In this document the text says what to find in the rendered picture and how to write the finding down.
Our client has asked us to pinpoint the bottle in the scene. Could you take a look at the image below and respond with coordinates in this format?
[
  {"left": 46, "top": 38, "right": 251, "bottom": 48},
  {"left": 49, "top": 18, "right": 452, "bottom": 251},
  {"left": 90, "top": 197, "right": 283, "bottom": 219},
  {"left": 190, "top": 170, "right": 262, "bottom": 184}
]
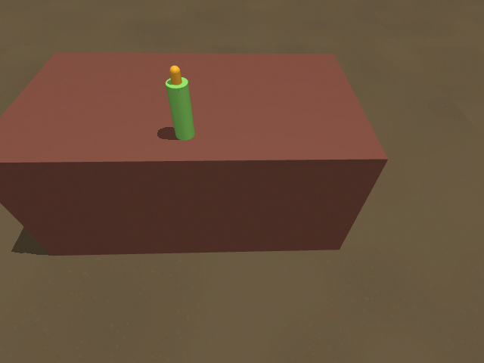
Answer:
[{"left": 166, "top": 66, "right": 195, "bottom": 141}]

